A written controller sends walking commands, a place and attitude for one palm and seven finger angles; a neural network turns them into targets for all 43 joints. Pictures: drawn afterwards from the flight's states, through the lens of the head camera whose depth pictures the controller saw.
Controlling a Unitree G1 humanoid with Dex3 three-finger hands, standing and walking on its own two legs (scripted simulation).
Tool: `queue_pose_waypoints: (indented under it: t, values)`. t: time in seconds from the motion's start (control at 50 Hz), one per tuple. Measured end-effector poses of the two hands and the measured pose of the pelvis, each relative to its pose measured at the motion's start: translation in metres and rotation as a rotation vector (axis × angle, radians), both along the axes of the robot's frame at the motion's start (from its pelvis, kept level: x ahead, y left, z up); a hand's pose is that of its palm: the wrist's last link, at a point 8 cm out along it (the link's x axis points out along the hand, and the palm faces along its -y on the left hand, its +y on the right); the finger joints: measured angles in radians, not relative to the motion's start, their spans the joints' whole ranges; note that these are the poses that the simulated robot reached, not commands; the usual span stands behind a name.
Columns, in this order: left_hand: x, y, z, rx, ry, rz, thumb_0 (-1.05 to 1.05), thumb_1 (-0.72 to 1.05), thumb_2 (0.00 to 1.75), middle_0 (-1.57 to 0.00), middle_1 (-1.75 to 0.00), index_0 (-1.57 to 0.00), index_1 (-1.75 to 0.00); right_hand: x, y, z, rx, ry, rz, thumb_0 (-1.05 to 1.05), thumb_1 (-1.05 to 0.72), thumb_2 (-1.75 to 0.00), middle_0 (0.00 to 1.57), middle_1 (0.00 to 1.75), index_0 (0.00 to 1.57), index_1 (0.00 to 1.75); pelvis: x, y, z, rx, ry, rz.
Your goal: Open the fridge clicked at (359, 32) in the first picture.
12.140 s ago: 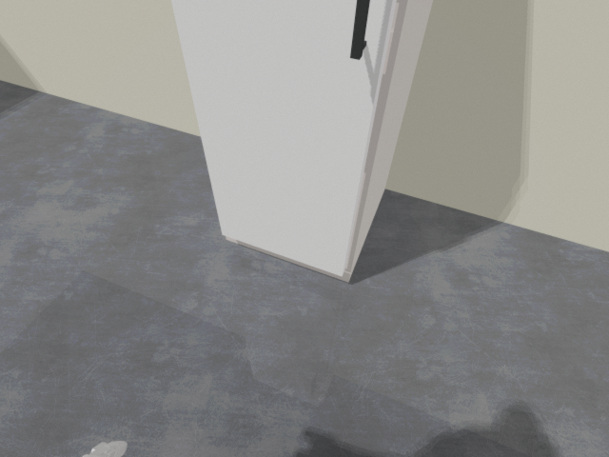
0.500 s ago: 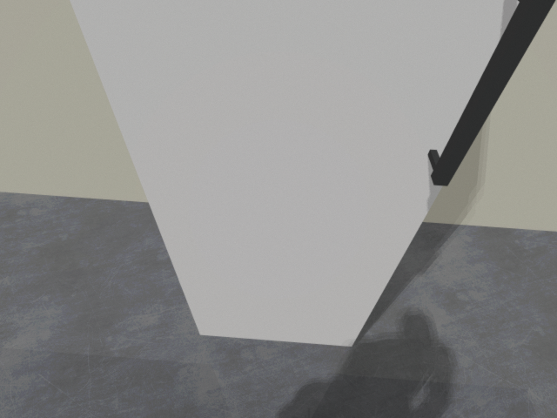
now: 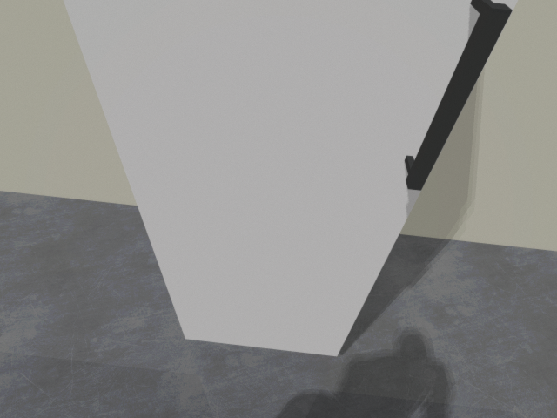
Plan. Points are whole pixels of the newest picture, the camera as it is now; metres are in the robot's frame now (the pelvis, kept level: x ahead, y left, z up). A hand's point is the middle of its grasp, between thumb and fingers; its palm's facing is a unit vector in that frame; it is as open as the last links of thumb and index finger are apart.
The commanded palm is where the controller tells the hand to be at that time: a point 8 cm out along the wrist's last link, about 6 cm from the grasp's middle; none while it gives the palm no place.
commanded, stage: come to a stop and stand still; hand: right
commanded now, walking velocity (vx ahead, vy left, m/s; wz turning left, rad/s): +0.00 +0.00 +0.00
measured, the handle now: (442, 105) +0.44 -0.16 +0.27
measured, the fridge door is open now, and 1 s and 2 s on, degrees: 0 0 0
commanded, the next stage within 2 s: look again from close up in 0.30 s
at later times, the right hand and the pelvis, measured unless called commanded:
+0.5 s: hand out of the picture +0.00 -0.17 -0.18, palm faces +0.03 +0.99 -0.16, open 7.4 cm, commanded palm none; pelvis +0.02 -0.02 +0.00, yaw +0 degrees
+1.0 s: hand out of the picture +0.02 -0.18 -0.17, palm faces +0.03 +0.98 -0.20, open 7.3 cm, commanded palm none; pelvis +0.03 -0.01 +0.00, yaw +0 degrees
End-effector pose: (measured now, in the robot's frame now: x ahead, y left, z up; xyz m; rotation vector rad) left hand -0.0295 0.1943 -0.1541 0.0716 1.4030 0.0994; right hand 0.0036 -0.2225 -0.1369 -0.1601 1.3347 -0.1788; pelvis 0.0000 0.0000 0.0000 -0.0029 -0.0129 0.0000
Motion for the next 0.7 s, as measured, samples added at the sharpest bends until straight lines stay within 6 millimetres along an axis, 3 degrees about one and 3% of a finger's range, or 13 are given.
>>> queue_pose_waypoints:
  t: [0.16,0.42,0.7]
  values:
    - [0.01,-0.011,0.001,0.003,0.0,-0.013,0.01,0.91,0.9,-0.2,-0.3,-0.2,-0.3,-0.002,-0.009,0.0,0.005,0.029,-0.004,0.01,-0.92,-0.9,0.2,0.3,0.2,0.3,0.004,-0.012,0.001,-0.004,-0.002,0.003]
    - [0.029,-0.002,0.006,0.063,0.004,-0.018,0.01,0.91,0.9,-0.2,-0.3,-0.2,-0.3,-0.014,-0.001,-0.008,0.058,0.108,-0.012,0.01,-0.92,-0.9,0.2,0.3,0.2,0.3,0.013,-0.019,0.001,-0.001,-0.005,0.009]
    - [0.038,-0.004,0.006,0.061,0.019,-0.017,0.01,0.91,0.9,-0.2,-0.3,-0.2,-0.3,-0.001,-0.004,-0.009,0.048,0.106,-0.011,0.01,-0.92,-0.9,0.2,0.3,0.2,0.3,0.022,-0.018,0.001,0.001,-0.005,0.006]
